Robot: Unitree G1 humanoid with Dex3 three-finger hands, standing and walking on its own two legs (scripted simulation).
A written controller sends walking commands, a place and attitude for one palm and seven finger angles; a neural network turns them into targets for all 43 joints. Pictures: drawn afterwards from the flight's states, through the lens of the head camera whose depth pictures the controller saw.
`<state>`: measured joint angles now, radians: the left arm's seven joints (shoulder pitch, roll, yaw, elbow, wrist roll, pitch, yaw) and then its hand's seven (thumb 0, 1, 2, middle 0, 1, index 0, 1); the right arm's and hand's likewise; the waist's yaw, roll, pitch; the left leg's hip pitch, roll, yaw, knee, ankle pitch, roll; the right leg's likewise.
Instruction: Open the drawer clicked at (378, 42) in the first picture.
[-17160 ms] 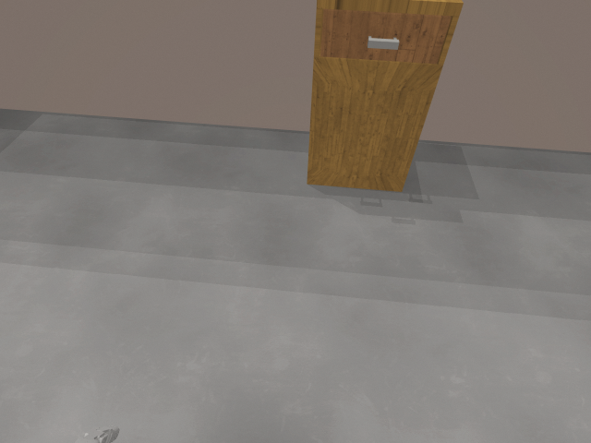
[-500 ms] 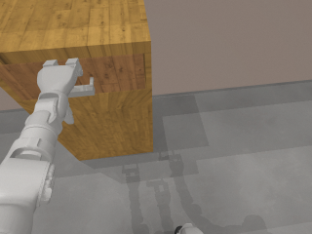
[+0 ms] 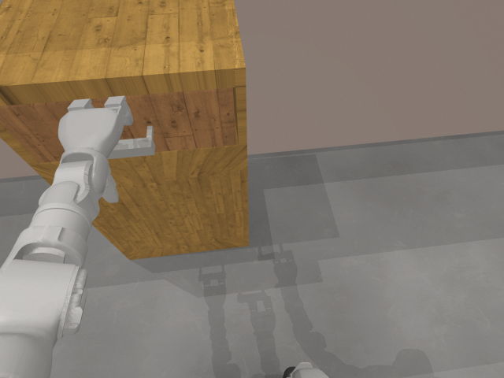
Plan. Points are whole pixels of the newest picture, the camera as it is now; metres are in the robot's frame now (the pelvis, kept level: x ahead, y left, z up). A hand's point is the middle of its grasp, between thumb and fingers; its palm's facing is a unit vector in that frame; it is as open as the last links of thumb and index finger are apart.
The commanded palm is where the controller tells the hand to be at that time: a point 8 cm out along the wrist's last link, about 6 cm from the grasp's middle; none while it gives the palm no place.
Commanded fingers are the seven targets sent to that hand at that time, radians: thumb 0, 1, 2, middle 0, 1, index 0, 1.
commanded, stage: re-aim the fingers above the handle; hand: left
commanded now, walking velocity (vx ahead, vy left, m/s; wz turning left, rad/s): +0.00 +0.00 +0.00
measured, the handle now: (126, 140) +0.56 +0.24 -0.01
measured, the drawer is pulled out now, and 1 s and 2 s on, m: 0.00 0.00 0.00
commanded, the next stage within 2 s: lower the fingers behind the handle in 0.48 s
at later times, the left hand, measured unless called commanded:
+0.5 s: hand (109, 149) +0.48 +0.23 +0.05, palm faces -0.05 +0.01 -1.00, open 13.8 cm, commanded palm +0.47 +0.23 +0.10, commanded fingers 0.00 -0.50 0.30 -0.30 -1.20 -0.30 -1.20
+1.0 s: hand (122, 156) +0.49 +0.22 +0.02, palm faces -0.04 -0.01 -1.00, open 13.8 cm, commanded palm +0.47 +0.23 +0.07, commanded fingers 0.00 -0.50 0.30 -0.30 -1.20 -0.30 -1.20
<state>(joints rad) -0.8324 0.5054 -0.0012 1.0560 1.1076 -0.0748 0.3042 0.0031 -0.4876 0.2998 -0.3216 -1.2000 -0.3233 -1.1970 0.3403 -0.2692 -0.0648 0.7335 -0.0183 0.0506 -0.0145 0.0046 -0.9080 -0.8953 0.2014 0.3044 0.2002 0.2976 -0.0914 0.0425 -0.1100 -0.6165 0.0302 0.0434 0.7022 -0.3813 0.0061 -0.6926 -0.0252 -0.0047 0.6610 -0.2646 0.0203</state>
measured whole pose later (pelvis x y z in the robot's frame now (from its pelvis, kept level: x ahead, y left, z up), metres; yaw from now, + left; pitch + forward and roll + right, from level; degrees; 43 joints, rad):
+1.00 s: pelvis +0.00 +0.00 -0.01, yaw +0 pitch +20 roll +0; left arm -0.86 0.50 0.01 1.11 1.13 -0.07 0.35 0.00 -0.49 0.30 -0.32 -1.20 -0.32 -1.20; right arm 0.34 -0.27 -0.06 0.74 -0.03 0.04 -0.01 0.00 -0.91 -0.90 0.20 0.30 0.20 0.30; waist -0.12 0.04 -0.12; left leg -0.71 0.03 0.04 0.77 -0.41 0.00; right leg -0.79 -0.02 0.00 0.73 -0.29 0.02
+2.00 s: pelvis -0.01 +0.00 -0.04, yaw +0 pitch +25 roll -1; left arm -0.89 0.51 0.01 1.13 1.12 -0.03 0.38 0.00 -0.49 0.30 -0.29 -1.20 -0.30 -1.20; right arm 0.33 -0.26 -0.05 0.75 -0.05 0.04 0.00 0.00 -0.91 -0.90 0.20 0.30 0.20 0.30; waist -0.14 0.05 -0.14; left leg -0.91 0.04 0.03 0.95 -0.48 0.01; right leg -0.97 -0.02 -0.01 0.89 -0.35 0.02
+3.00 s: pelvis +0.00 +0.00 -0.03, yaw +0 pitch +24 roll -1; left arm -0.84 0.49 0.00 1.10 1.12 -0.03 0.39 0.00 0.67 0.78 -0.31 -1.27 -0.32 -1.29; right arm 0.33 -0.26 -0.06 0.75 -0.05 0.05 0.01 0.00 -0.91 -0.90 0.20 0.30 0.20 0.30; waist -0.12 0.05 -0.15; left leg -0.87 0.04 0.03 0.93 -0.48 0.01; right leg -0.94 -0.02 0.00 0.87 -0.35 0.02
